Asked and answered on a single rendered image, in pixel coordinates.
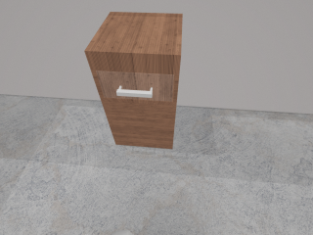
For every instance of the cabinet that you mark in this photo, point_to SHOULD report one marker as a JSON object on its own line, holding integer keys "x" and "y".
{"x": 142, "y": 43}

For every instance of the drawer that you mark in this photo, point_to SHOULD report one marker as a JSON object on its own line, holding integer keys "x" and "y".
{"x": 161, "y": 83}

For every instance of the handle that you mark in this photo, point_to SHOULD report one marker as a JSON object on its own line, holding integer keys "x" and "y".
{"x": 134, "y": 93}

